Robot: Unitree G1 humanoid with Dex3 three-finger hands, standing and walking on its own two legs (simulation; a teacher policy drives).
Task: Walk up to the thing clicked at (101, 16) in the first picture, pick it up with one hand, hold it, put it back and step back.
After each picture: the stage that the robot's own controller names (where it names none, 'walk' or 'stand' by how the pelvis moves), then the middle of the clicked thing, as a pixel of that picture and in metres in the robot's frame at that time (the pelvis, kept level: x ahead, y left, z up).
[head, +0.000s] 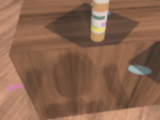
stand; (99, 15) +0.68 -0.06 +0.10
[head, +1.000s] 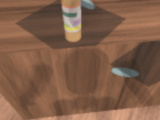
walk; (71, 12) +0.60 +0.07 +0.14
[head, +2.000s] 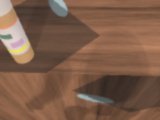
walk; (10, 30) +0.44 +0.24 +0.15
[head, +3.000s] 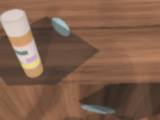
stand; (25, 47) +0.44 +0.22 +0.12
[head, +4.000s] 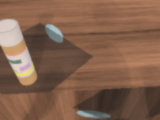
stand; (18, 56) +0.43 +0.23 +0.10
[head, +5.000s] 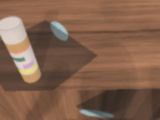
stand; (22, 54) +0.43 +0.22 +0.10
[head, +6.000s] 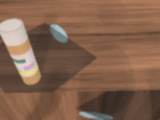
stand; (23, 55) +0.43 +0.22 +0.10
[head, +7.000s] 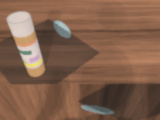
stand; (29, 48) +0.46 +0.22 +0.11
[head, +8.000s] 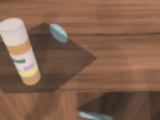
stand; (23, 55) +0.43 +0.22 +0.11
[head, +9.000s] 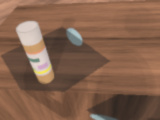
rise first; (38, 55) +0.44 +0.21 +0.11
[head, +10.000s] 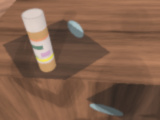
go down; (41, 43) +0.49 +0.19 +0.12
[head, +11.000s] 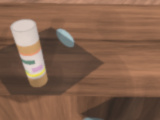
go down; (32, 57) +0.43 +0.18 +0.12
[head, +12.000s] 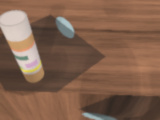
close in; (25, 51) +0.43 +0.18 +0.12
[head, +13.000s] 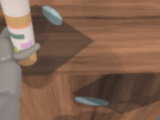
close; (21, 32) +0.48 +0.17 +0.15
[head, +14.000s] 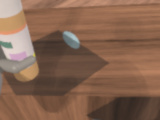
lift; (15, 38) +0.33 +0.18 +0.28
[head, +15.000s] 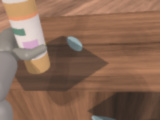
lift; (27, 29) +0.35 +0.15 +0.31
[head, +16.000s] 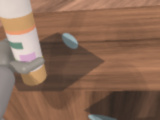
hold; (24, 41) +0.33 +0.16 +0.28
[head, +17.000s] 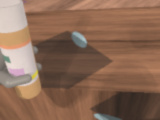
hold; (19, 54) +0.30 +0.18 +0.26
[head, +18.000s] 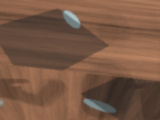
go down; out of the picture +0.12 +0.28 -0.31
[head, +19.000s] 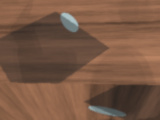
go down; out of the picture -0.05 +0.44 -0.67
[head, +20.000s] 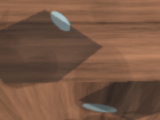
go down; out of the picture -0.06 +0.43 -0.71
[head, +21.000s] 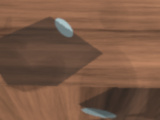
go down; out of the picture -0.05 +0.45 -0.72
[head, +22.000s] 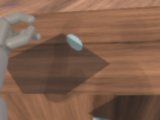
hold; out of the picture -0.05 +0.44 -0.73
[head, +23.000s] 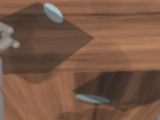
lower; out of the picture -0.03 +0.44 -0.70
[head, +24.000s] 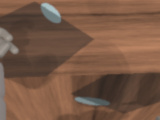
lower; out of the picture -0.06 +0.44 -0.69
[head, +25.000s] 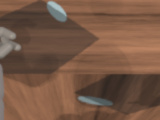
lower; out of the picture -0.06 +0.43 -0.69
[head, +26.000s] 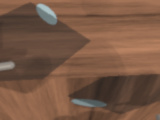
sink last; out of the picture -0.07 +0.43 -0.70
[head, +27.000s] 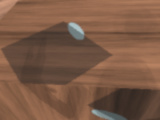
sink last; out of the picture -0.07 +0.44 -0.71
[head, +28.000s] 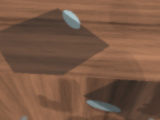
stand; out of the picture -0.06 +0.42 -0.70
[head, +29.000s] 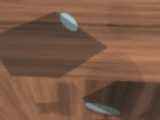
stand; out of the picture -0.06 +0.42 -0.69
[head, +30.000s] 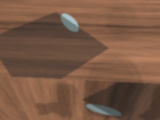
stand; out of the picture -0.07 +0.41 -0.69
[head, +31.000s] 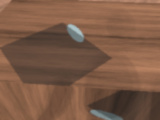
stand; out of the picture -0.07 +0.39 -0.74
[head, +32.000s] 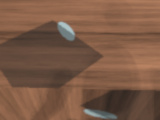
stand; out of the picture -0.10 +0.40 -0.74
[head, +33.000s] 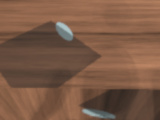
stand; out of the picture -0.11 +0.40 -0.75
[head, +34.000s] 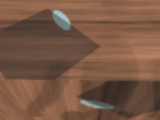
walk; out of the picture -0.10 +0.40 -0.74
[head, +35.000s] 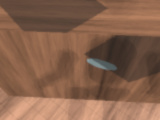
walk; out of the picture +0.08 +0.37 -0.71
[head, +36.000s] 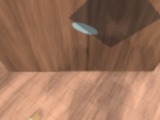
walk; out of the picture +0.34 +0.44 -0.72
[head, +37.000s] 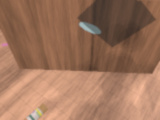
walk; (32, 117) +0.52 +0.41 -0.72
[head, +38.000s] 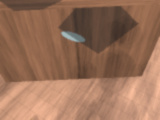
stand; out of the picture +0.41 +0.51 -0.73
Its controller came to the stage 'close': yes
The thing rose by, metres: 0.21
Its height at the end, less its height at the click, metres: -0.85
